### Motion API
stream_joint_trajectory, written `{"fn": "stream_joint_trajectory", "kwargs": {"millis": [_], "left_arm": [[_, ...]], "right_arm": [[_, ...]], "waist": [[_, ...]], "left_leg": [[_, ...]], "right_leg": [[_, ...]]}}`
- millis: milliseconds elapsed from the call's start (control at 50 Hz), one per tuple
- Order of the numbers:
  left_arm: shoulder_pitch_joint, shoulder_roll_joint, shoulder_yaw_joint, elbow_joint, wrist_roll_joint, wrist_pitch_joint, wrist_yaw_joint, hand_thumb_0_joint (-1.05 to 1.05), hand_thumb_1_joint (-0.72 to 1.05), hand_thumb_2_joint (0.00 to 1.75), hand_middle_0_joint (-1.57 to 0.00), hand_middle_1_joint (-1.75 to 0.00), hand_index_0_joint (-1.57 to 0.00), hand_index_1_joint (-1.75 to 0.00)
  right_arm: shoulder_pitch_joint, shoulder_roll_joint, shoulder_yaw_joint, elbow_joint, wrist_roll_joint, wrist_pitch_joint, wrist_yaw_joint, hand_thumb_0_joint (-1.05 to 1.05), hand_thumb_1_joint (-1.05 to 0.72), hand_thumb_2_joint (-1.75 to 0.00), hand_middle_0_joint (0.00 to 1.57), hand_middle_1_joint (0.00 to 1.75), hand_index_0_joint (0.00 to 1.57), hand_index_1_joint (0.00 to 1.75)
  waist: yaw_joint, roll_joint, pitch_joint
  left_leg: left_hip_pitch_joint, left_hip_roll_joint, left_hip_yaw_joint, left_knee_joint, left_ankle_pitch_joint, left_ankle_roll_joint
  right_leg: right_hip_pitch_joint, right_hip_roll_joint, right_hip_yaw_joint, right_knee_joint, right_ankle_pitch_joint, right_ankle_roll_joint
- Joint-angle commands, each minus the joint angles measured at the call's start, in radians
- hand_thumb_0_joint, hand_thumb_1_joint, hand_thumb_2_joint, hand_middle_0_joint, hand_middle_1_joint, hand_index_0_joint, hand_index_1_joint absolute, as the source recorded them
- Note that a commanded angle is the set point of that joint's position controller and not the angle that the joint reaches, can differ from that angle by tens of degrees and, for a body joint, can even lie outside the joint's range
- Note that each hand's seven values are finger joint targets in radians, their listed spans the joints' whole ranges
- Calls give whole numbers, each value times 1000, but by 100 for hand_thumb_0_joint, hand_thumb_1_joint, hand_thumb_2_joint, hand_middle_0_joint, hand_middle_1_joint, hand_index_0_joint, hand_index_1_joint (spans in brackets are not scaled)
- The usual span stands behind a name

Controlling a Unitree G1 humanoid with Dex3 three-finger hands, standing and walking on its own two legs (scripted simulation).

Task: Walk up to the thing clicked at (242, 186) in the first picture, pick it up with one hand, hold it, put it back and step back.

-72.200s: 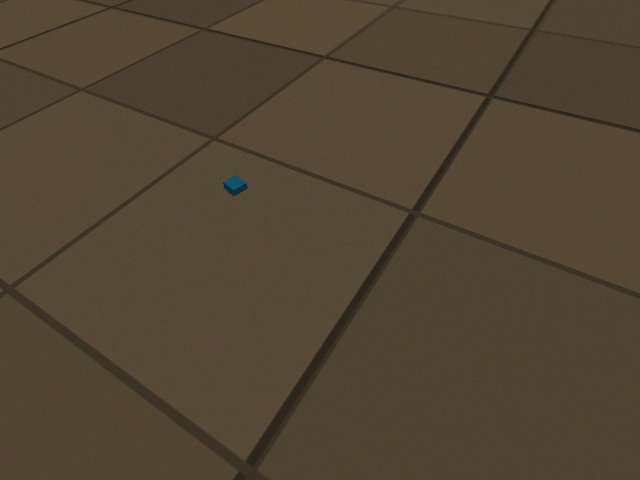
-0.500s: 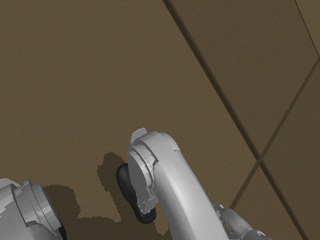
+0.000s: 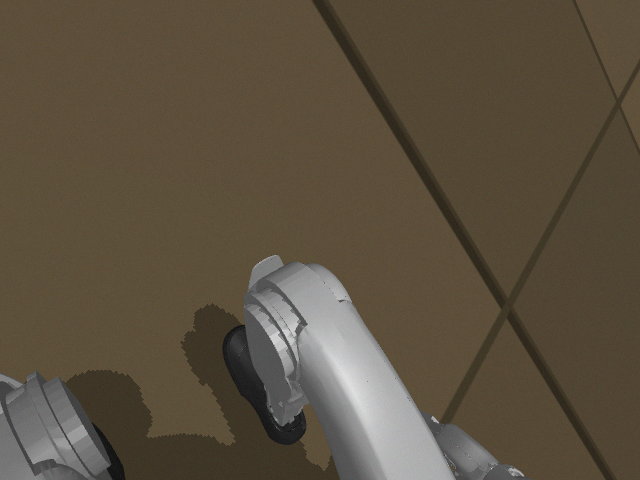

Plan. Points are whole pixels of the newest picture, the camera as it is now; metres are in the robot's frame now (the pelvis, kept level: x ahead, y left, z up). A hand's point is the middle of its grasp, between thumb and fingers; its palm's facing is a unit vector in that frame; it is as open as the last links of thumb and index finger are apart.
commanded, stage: rest palm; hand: left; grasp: from above
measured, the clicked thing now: out of the picture +0.50 +0.37 -0.30
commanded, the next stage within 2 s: close in 0.88 s
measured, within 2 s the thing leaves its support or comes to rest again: neither
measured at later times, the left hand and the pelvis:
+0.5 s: hand out of the picture +0.48 +0.35 -0.25, palm faces -0.43 -0.15 -0.89, open 13.5 cm; pelvis +0.00 +0.00 +0.00, yaw +0 degrees
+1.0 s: hand out of the picture +0.48 +0.35 -0.25, palm faces -0.43 -0.15 -0.89, open 13.2 cm; pelvis +0.00 +0.00 +0.00, yaw -1 degrees
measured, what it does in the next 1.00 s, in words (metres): stands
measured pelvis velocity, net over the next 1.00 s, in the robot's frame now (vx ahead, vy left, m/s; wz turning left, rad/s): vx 0.00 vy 0.00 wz -0.01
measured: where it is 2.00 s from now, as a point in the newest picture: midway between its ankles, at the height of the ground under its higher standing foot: (201, 453)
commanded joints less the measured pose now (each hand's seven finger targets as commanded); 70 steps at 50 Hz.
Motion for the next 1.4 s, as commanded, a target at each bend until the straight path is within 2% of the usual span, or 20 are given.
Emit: {"fn": "stream_joint_trajectory", "kwargs": {"millis": [0,60,80,100,180,300,400,420,440,560,740,800,820,840,880,1000,1180,1260,1340,1380], "left_arm": [[-226,206,0,-113,-20,-4,26,0,-50,94,-17,-89,-13,-93],[-244,228,19,-141,-20,-7,23,0,-51,95,-16,-90,-13,-93],[-213,215,12,-91,-21,-5,26,0,-50,95,-17,-90,-14,-94],[-228,206,2,-133,-22,-8,21,0,-50,95,-17,-90,-13,-94],[-228,209,-3,-118,-25,-8,26,0,-49,97,-17,-92,-13,-96],[-240,226,8,-127,-19,-12,35,0,-45,95,-18,-94,-15,-96],[-220,218,-4,-88,-23,-9,39,0,-42,95,-20,-95,-18,-97],[-220,227,1,-91,-20,-8,42,0,-41,95,-20,-95,-18,-97],[-238,242,6,-110,-13,-8,41,0,-42,94,-20,-96,-18,-97],[-222,226,-8,-97,-28,1,34,0,-40,93,-20,-94,-19,-96],[-218,234,5,-121,-22,5,21,0,-40,92,-21,-93,-19,-95],[-202,234,3,-97,-23,3,23,0,-40,91,-20,-93,-19,-95],[-216,218,-15,-116,-25,2,21,0,-38,91,-21,-94,-20,-95],[-216,231,2,-108,-24,1,24,0,-39,93,-21,-93,-19,-95],[-203,221,-8,-89,-29,2,23,0,-38,93,-22,-93,-20,-95],[-198,210,-23,-73,-35,-4,21,0,-33,84,-24,-90,-23,-90],[-197,237,-14,-90,-54,-7,16,0,-26,78,-29,-84,-28,-85],[-235,263,3,-153,-42,-9,16,0,-21,73,-31,-83,-32,-82],[-231,268,8,-145,-36,-10,19,0,-19,71,-32,-82,-33,-81],[-203,235,-10,-106,-37,-5,13,0,-17,70,-33,-81,-34,-80]], "right_arm": [[188,-341,-98,15,5,-3,-19,0,-91,-91,20,30,20,30],[193,-336,-92,22,7,-4,-18,0,-91,-91,20,30,20,30],[184,-334,-91,19,3,-1,-19,0,-91,-91,20,30,20,30],[194,-346,-102,16,5,-2,-20,0,-91,-91,20,30,20,30],[189,-343,-99,16,4,-2,-22,0,-91,-91,20,30,20,30],[192,-348,-93,21,-3,-4,-22,0,-91,-91,20,30,20,30],[178,-348,-91,9,-6,-3,-22,0,-91,-91,20,30,20,30],[176,-349,-93,12,-3,-3,-24,0,-91,-91,20,30,20,30],[178,-353,-92,10,-6,-3,-23,0,-91,-91,20,30,20,30],[177,-351,-86,2,-2,-6,-24,0,-91,-91,20,30,20,30],[185,-351,-88,16,1,-1,-21,0,-91,-91,20,30,20,30],[177,-352,-85,12,-3,5,-21,0,-90,-91,20,30,20,30],[167,-354,-84,-7,-3,4,-21,0,-91,-91,20,30,20,30],[186,-353,-86,12,-4,5,-21,0,-91,-91,20,30,20,30],[183,-351,-82,13,-6,4,-20,0,-91,-91,20,30,20,30],[167,-352,-65,5,-10,10,-25,0,-90,-90,20,30,20,30],[169,-347,-55,8,-7,7,-32,0,-90,-90,20,30,20,30],[175,-343,-56,15,-5,7,-30,0,-90,-90,20,30,20,30],[177,-353,-65,16,-9,14,-30,0,-90,-90,20,30,20,30],[186,-346,-63,21,-11,13,-28,0,-90,-90,20,30,20,30]], "waist": [[-48,599,-622],[-45,615,-641],[-47,600,-635],[-57,591,-628],[-48,594,-638],[-51,624,-647],[-59,591,-617],[-46,593,-618],[-50,611,-633],[-63,566,-618],[-47,626,-625],[-50,608,-626],[-59,603,-615],[-55,603,-620],[-58,591,-597],[-71,586,-589],[-65,550,-595],[-50,613,-644],[-55,625,-652],[-67,600,-609]], "left_leg": [[505,51,85,-247,242,12],[517,55,73,-255,242,6],[514,56,75,-256,230,7],[516,53,79,-253,237,11],[515,54,84,-247,265,11],[540,57,76,-248,297,6],[509,55,84,-254,258,12],[514,54,82,-255,256,11],[528,56,76,-260,259,8],[496,53,88,-240,264,18],[553,59,64,-259,288,2],[553,63,63,-260,301,4],[535,58,75,-250,297,12],[532,57,72,-255,289,9],[520,57,70,-258,278,9],[512,61,62,-263,241,8],[486,60,74,-248,240,16],[533,63,65,-244,286,8],[552,64,64,-240,324,7],[541,62,70,-246,310,10]], "right_leg": [[348,27,-91,-190,288,-80],[339,24,-97,-188,281,-81],[352,27,-98,-194,275,-80],[355,28,-95,-195,285,-78],[374,33,-95,-194,309,-79],[373,30,-102,-190,327,-77],[397,36,-97,-204,306,-77],[373,35,-99,-203,300,-79],[371,33,-103,-197,296,-80],[404,35,-92,-211,318,-71],[343,27,-103,-186,307,-81],[361,32,-105,-192,318,-79],[380,36,-99,-201,326,-76],[373,32,-101,-197,319,-77],[371,33,-101,-197,310,-78],[370,30,-105,-203,285,-75],[402,33,-95,-215,291,-71],[385,28,-97,-199,316,-76],[387,33,-104,-196,339,-77],[394,34,-101,-204,331,-74]]}}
